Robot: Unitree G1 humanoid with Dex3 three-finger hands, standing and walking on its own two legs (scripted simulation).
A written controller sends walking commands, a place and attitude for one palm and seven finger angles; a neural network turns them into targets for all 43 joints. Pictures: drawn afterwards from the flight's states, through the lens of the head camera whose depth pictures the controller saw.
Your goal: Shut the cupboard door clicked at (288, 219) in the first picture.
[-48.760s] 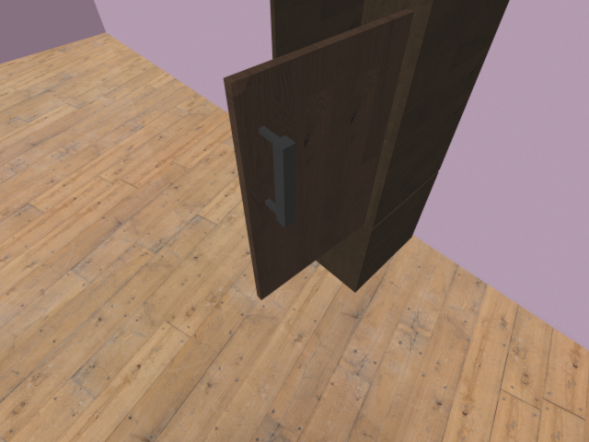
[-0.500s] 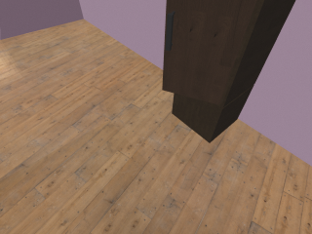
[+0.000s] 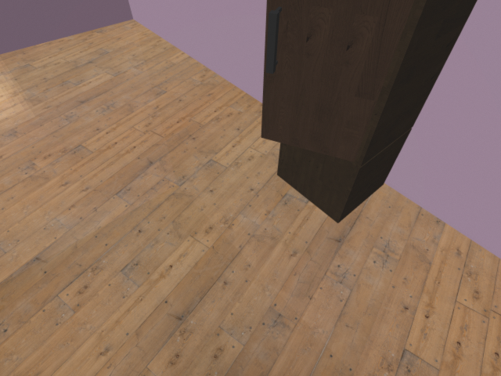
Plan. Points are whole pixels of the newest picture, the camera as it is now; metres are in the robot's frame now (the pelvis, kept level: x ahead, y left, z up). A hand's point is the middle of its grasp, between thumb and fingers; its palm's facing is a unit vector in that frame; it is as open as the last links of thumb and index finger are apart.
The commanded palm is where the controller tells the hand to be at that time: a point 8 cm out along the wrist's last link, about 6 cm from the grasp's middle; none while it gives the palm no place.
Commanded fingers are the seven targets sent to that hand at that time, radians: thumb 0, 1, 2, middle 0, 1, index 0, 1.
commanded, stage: look to check the result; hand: left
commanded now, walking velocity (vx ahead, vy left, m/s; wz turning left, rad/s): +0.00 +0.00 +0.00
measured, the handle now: (274, 41) +1.02 -0.03 +0.07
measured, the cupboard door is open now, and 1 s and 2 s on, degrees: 27 27 27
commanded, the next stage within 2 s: walk to a spot facing it in 0.16 s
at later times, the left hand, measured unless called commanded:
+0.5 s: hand out of the picture +0.01 +0.17 -0.19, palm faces +0.09 -0.98 -0.20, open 7.4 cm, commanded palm none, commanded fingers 0.00 0.90 0.90 -0.20 -0.30 -0.20 -0.30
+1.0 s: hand (156, 317) +0.26 +0.21 -0.17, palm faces +0.15 -0.97 -0.20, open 7.4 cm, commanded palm none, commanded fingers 0.00 0.90 0.90 -0.20 -0.30 -0.20 -0.30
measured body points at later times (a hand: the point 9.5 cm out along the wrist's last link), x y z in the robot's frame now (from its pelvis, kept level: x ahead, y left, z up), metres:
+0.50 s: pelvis +0.03 +0.00 -0.01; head +0.03 +0.00 +0.44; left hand +0.01 +0.23 -0.17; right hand +0.03 -0.24 -0.17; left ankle +0.04 +0.09 -0.73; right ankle -0.06 -0.13 -0.74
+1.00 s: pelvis +0.19 +0.02 -0.01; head +0.22 +0.01 +0.43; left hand +0.25 +0.26 -0.15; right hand +0.17 -0.19 -0.18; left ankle +0.09 +0.11 -0.74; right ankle +0.29 -0.07 -0.74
